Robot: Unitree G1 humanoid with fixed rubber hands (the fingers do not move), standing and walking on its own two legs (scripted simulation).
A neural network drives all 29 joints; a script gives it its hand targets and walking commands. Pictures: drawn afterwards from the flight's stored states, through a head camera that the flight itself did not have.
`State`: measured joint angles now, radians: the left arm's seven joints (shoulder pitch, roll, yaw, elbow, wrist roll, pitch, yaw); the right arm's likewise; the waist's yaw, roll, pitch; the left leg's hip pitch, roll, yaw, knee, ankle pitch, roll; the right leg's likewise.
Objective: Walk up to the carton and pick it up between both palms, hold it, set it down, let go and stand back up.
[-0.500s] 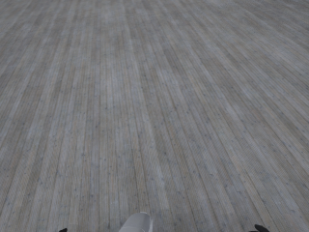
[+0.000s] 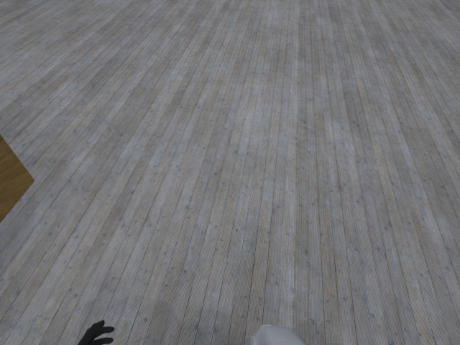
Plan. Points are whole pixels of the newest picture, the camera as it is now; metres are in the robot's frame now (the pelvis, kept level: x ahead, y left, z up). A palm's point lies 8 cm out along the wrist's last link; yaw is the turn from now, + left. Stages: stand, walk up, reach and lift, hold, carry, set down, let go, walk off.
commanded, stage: walk up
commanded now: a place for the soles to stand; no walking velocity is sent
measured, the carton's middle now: out of the picture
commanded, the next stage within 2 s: none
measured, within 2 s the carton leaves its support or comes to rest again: neither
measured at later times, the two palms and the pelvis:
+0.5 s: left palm out of the picture +0.02 +0.39 -0.14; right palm (240, 215) +0.41 -0.04 -0.10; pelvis +0.15 +0.13 -0.02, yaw +28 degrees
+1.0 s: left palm out of the picture +0.18 +0.49 -0.09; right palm (171, 165) +0.60 +0.14 -0.12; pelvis +0.33 +0.25 -0.01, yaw +48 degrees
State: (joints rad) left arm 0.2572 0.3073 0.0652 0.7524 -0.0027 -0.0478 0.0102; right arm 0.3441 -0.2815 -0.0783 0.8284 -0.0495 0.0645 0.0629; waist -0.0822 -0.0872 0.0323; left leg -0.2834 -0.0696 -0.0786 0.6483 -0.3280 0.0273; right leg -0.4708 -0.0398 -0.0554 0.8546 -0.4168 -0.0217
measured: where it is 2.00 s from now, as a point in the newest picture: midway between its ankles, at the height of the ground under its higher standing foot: (70, 278)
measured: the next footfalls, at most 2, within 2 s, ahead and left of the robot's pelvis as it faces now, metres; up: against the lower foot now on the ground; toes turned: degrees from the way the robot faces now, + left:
right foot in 0.06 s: +0.14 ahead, -0.10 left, +0.00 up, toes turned +1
left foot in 0.44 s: +0.21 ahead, +0.30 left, +0.00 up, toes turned +33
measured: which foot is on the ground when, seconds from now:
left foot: down 0.00-0.08, up 0.10-0.42, down 0.44-0.82, up 0.84-1.00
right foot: up 0.00-0.04, down 0.06-0.48, up 0.50-0.78, down 0.80-1.00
